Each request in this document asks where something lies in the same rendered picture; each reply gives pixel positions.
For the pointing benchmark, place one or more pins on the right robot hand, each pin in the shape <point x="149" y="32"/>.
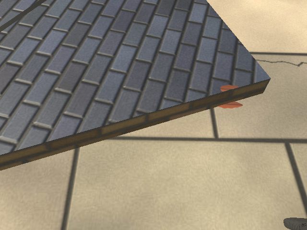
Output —
<point x="295" y="223"/>

